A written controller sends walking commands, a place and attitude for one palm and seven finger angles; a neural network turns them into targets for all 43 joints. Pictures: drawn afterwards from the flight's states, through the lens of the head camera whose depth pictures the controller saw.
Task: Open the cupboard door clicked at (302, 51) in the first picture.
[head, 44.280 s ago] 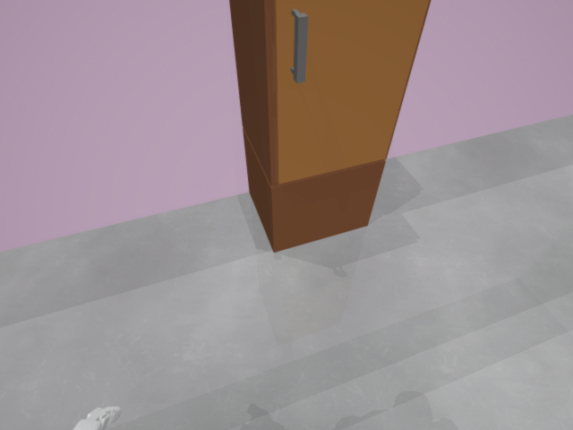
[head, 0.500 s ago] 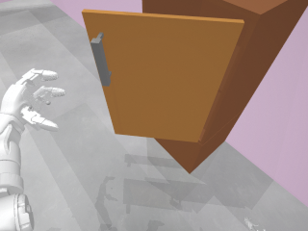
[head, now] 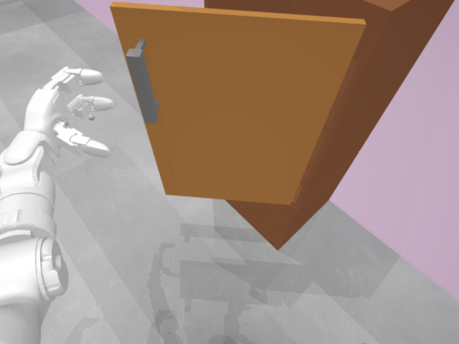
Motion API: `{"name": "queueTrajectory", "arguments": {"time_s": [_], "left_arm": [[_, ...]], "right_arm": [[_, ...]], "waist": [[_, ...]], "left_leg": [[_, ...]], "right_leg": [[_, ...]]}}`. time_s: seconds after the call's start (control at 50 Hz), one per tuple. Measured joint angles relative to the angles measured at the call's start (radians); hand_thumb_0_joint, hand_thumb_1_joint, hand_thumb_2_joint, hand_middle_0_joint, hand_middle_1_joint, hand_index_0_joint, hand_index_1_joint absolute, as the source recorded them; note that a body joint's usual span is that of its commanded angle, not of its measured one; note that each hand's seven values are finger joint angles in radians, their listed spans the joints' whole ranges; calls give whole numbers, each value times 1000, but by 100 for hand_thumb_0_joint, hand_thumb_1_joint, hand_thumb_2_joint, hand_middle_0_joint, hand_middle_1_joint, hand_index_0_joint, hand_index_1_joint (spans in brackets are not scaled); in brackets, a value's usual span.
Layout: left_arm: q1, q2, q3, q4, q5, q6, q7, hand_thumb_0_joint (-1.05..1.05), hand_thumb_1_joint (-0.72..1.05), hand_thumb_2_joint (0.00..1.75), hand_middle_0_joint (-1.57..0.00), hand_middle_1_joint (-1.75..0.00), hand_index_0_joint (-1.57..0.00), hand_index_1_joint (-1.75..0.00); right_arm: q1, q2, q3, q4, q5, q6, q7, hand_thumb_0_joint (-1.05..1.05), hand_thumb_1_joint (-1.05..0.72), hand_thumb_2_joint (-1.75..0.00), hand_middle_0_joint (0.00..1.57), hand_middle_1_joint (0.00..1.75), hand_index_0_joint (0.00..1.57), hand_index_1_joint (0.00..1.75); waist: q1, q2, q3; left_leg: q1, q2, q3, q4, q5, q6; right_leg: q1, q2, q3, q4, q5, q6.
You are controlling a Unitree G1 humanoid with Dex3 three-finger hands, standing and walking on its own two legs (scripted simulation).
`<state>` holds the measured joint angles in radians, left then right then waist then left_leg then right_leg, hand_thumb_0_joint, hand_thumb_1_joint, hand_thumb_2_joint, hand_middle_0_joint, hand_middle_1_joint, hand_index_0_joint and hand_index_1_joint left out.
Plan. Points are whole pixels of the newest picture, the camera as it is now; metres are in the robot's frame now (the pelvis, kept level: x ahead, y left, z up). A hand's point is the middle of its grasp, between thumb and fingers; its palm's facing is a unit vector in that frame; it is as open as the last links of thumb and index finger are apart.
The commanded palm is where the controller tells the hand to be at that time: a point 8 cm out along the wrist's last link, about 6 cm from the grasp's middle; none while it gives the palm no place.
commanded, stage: move the hooked fingers beside the handle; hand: left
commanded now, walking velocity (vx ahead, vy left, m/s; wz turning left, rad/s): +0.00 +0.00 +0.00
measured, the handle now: (146, 83) +0.57 +0.16 +0.13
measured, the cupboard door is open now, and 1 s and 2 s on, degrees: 43 43 43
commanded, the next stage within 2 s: none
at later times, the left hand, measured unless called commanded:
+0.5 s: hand (108, 88) +0.52 +0.21 +0.15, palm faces -0.09 -1.00 +0.01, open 14.0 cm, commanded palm +0.51 +0.26 +0.13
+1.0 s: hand (99, 94) +0.52 +0.23 +0.14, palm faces -0.10 -0.99 +0.01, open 14.0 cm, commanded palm +0.50 +0.27 +0.13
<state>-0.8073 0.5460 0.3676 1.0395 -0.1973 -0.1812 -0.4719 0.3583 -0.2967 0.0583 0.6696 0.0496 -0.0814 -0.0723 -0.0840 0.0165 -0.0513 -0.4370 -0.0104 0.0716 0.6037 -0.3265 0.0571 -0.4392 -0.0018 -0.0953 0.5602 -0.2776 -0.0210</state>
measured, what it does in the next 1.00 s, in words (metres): stands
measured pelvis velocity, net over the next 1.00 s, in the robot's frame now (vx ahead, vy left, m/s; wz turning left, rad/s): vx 0.02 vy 0.00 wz -0.03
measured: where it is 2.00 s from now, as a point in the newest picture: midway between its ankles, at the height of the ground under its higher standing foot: outside the picture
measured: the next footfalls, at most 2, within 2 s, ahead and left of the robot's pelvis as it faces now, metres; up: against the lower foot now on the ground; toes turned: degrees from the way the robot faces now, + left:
none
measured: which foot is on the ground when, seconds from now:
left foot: down 0.00-1.00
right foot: down 0.00-1.00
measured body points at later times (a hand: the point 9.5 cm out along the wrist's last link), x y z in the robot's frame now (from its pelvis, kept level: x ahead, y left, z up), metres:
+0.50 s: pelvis +0.00 -0.01 -0.01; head +0.11 +0.00 +0.43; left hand +0.52 +0.27 +0.15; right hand -0.04 -0.29 -0.11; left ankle -0.02 +0.08 -0.73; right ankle +0.00 -0.11 -0.73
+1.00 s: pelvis +0.02 +0.00 -0.01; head +0.11 +0.02 +0.43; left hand +0.52 +0.29 +0.14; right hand +0.01 -0.27 -0.12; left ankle -0.02 +0.08 -0.73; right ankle +0.00 -0.11 -0.73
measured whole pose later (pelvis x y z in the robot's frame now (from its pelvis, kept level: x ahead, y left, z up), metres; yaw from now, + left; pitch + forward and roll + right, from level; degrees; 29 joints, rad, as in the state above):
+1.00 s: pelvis +0.02 +0.00 -0.01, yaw -2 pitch +16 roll -3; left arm -0.99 0.69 0.42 1.23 -0.14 -0.20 -0.50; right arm 0.43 -0.30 0.05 0.63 0.03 0.06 -0.05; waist -0.15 0.03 -0.09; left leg -0.60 0.02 0.07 0.71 -0.39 0.06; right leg -0.58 0.03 -0.09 0.61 -0.30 -0.02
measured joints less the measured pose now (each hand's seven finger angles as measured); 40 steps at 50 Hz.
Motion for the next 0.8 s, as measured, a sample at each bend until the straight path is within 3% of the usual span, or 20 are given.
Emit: {"name": "queueTrajectory", "arguments": {"time_s": [0.1,0.26,0.36,0.66,0.72,0.8], "left_arm": [[-72,36,5,96,26,-6,11,-1,-50,30,-30,-120,-30,-120],[-157,107,68,176,56,-52,8,-1,-50,30,-30,-120,-30,-120],[-217,173,70,239,76,-36,-8,-1,-50,30,-30,-120,-30,-120],[-261,212,104,274,103,-26,-14,-1,-50,30,-30,-120,-30,-120],[-221,207,116,236,111,-36,-7,-1,-50,30,-30,-120,-30,-120],[-194,190,122,205,90,-52,-15,-1,-50,30,-30,-120,-30,-120]], "right_arm": [[13,-12,-4,2,-4,18,1,1,-90,-90,21,30,20,30],[51,-21,-5,11,-11,50,2,1,-90,-90,21,30,20,30],[78,-30,-7,5,-10,72,1,0,-90,-90,21,30,20,30],[98,-22,-5,-26,-23,119,13,0,-90,-90,21,30,20,30],[101,-17,-9,-41,-25,126,17,0,-90,-90,21,30,20,30],[99,-10,-7,-40,-23,136,24,0,-90,-90,21,30,20,30]], "waist": [[-25,3,7],[-67,-7,8],[-90,-4,5],[-113,1,-13],[-109,4,-17],[-94,3,-21]], "left_leg": [[-39,5,1,19,-3,-2],[-92,22,6,43,-11,-9],[-126,32,3,61,-19,-12],[-195,45,12,93,-39,-10],[-195,46,16,94,-44,-9],[-182,45,16,95,-52,-7]], "right_leg": [[-39,3,1,17,-2,-3],[-93,19,6,31,-2,-12],[-121,28,3,36,-2,-16],[-187,40,13,51,-8,-14],[-189,41,18,51,-10,-12],[-174,41,18,49,-16,-9]]}}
